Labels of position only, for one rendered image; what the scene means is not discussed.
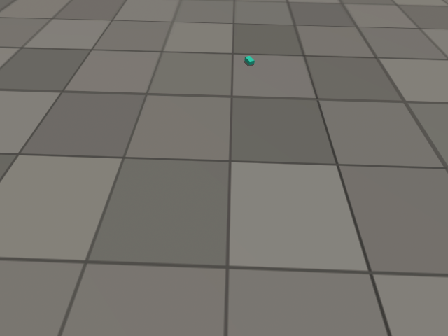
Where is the small box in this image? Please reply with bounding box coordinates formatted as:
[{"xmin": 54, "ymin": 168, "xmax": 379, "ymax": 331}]
[{"xmin": 245, "ymin": 56, "xmax": 255, "ymax": 65}]

